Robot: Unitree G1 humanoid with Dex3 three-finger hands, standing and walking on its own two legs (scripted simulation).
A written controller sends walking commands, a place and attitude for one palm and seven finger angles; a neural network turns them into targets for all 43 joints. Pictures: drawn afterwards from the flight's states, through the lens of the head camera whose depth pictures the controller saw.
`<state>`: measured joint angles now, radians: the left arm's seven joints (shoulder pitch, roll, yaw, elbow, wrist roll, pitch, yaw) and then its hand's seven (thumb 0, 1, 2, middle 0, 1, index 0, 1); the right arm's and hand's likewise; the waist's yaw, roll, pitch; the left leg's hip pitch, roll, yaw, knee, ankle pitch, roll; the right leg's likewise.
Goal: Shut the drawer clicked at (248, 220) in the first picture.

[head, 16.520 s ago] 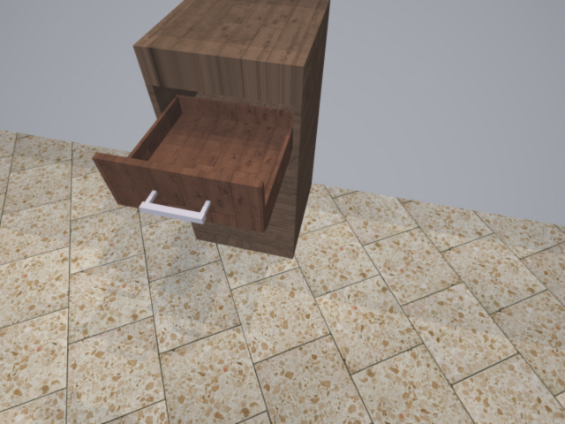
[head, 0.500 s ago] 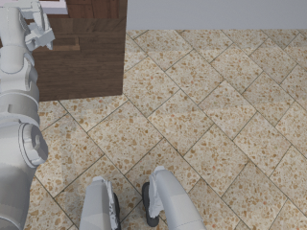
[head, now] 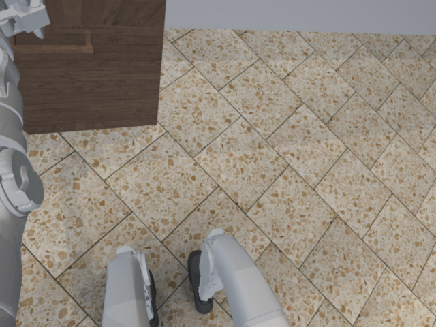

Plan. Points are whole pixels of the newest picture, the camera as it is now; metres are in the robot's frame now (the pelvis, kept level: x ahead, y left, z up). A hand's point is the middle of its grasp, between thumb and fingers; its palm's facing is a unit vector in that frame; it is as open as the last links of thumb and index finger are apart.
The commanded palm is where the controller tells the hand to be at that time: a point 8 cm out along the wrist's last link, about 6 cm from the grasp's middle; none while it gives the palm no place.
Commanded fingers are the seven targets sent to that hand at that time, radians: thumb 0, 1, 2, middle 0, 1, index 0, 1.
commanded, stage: pull the fist back off the drawer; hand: left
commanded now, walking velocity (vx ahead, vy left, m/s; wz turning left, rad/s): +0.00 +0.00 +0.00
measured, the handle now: out of the picture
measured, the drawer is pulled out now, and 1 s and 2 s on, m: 0.00 0.00 0.00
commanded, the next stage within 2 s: draw the hand back to the body in 0.66 s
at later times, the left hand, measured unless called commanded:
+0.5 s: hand (41, 8) +0.60 +0.18 +0.05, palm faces +0.05 -1.00 -0.04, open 3.3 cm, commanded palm +0.57 +0.19 +0.06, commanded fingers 0.00 0.90 0.90 -1.40 -1.60 -1.40 -1.60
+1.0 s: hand (12, 37) +0.51 +0.19 +0.10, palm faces +0.01 -1.00 -0.06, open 3.3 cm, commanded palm +0.48 +0.23 +0.13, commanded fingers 0.00 0.90 0.90 -1.40 -1.60 -1.40 -1.60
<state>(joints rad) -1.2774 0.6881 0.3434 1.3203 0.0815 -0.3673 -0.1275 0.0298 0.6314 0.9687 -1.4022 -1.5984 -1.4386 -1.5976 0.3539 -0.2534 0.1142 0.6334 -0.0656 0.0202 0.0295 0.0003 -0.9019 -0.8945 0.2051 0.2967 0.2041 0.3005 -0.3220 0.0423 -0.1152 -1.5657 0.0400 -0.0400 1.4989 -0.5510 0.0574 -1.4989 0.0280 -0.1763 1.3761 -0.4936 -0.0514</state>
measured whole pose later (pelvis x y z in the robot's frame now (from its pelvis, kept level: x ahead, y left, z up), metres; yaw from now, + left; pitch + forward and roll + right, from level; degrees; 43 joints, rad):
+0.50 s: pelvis +0.00 +0.00 +0.01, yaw -1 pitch +34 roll -7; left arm -1.15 0.63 0.41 1.17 0.04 -0.32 -0.12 0.05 0.78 0.88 -1.40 -1.60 -1.40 -1.60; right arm 0.39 -0.25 0.10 0.61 -0.06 0.03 0.06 0.00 -0.90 -0.89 0.20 0.30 0.20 0.30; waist -0.29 0.06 -0.11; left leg -1.52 0.06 -0.01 1.46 -0.55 0.07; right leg -1.47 0.05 -0.14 1.34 -0.48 -0.04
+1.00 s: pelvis +0.07 +0.01 +0.08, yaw +1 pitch +28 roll -4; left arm -0.50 0.35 0.28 0.59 -0.14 -0.28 -0.14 0.02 0.90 0.89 -1.40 -1.60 -1.40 -1.60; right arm 0.32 -0.24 0.03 0.54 0.02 0.09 0.07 0.00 -0.91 -0.89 0.20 0.30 0.20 0.30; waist -0.13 0.05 -0.14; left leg -1.09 0.03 0.03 1.16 -0.55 0.06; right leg -1.07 0.05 -0.08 1.07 -0.49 -0.03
